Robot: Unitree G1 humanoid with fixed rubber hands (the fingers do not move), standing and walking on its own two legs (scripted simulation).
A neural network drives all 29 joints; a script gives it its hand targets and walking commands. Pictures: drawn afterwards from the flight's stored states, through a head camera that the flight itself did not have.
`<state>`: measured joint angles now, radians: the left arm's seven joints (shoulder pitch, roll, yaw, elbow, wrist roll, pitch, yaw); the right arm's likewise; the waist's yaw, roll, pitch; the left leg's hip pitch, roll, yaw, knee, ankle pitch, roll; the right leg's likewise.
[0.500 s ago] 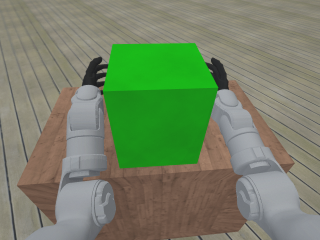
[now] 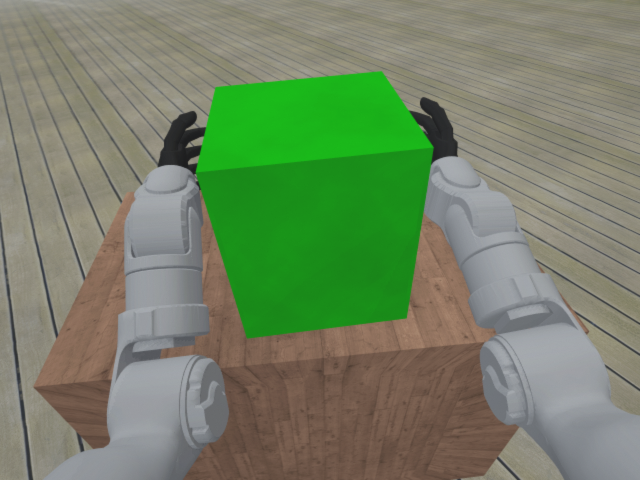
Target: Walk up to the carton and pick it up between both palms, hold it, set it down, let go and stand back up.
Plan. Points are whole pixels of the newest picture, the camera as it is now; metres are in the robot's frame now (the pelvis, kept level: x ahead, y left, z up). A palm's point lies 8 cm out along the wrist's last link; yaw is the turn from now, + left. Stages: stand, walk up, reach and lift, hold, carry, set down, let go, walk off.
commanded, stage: reach and lift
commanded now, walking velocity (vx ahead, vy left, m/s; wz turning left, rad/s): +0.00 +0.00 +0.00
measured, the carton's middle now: (313, 206) +0.39 -0.01 +0.18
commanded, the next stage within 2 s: hold in 0.54 s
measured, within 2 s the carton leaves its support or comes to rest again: neither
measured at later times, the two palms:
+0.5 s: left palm (169, 159) +0.38 +0.14 +0.27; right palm (438, 139) +0.38 -0.16 +0.27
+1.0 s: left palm (152, 149) +0.36 +0.15 +0.29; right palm (440, 115) +0.37 -0.15 +0.30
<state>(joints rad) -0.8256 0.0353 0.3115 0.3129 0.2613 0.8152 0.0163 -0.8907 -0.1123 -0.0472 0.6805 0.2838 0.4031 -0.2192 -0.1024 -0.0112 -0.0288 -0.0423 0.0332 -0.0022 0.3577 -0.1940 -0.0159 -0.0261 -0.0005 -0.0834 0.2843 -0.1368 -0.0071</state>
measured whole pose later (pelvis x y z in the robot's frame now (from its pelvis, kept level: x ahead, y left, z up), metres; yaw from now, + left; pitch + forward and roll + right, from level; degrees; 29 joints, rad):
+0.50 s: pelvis +0.00 +0.00 +0.00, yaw +0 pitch -5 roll -1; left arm -0.90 0.07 0.33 0.39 0.24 0.85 0.01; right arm -0.99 -0.14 -0.04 0.73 0.33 0.50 -0.25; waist -0.09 0.00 -0.09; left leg -0.07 0.03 -0.01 0.36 -0.20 -0.02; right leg -0.06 0.00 -0.07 0.29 -0.14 -0.01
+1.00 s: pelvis +0.00 +0.00 +0.00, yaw +0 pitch -6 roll -1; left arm -0.92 0.07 0.36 0.34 0.23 0.94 0.00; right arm -1.06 -0.17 0.00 0.73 0.39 0.59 -0.28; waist -0.07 0.01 -0.12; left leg -0.07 0.04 -0.02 0.37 -0.20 -0.02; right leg -0.06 0.02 -0.05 0.30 -0.14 -0.02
